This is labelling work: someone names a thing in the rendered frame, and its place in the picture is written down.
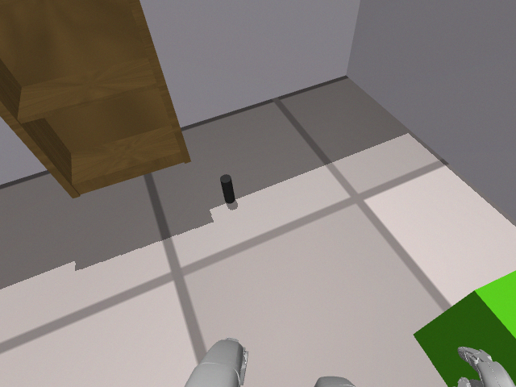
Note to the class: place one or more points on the can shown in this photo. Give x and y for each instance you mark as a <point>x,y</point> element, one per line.
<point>227,186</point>

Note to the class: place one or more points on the bookshelf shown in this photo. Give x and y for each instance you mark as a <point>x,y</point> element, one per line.
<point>81,85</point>

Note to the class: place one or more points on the right robot hand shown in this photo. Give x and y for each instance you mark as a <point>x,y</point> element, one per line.
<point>491,374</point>

